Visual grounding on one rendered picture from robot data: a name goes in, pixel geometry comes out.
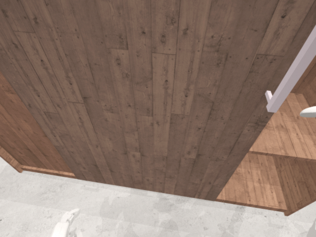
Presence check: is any left robot hand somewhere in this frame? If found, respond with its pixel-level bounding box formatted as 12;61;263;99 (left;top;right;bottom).
50;208;82;237

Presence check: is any handle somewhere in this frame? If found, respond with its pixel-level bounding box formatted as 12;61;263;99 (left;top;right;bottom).
265;25;316;113

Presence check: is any right robot hand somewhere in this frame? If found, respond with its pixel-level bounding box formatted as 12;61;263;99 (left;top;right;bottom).
300;106;316;118

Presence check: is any wardrobe door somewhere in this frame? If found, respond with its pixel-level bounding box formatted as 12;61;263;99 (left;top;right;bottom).
0;71;73;173
0;0;316;201

